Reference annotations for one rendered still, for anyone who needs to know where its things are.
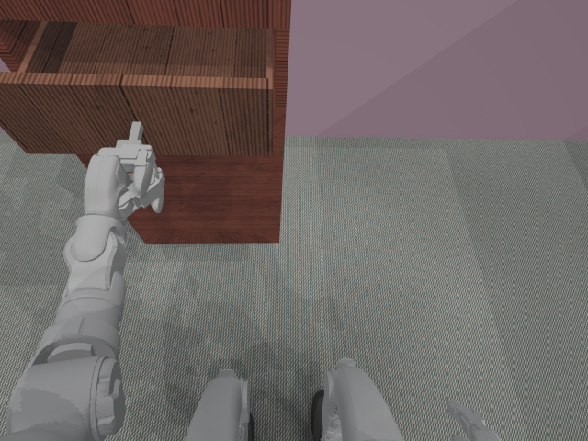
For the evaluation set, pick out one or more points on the robot right shin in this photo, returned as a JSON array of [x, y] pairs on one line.
[[331, 426]]

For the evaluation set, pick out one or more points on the robot left upper arm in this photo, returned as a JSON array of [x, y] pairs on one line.
[[72, 400]]

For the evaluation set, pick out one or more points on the robot right hand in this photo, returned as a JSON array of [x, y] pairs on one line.
[[473, 424]]

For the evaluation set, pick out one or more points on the handle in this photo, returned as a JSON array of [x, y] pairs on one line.
[[135, 135]]

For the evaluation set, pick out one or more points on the robot left hand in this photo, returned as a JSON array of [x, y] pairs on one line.
[[107, 180]]

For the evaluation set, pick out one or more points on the robot right thigh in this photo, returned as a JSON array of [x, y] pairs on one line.
[[363, 413]]

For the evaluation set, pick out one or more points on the cabinet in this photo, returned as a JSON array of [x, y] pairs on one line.
[[208, 199]]

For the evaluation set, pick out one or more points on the drawer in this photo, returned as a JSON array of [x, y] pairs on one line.
[[196, 90]]

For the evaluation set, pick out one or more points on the left robot forearm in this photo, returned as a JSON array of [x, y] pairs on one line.
[[88, 317]]

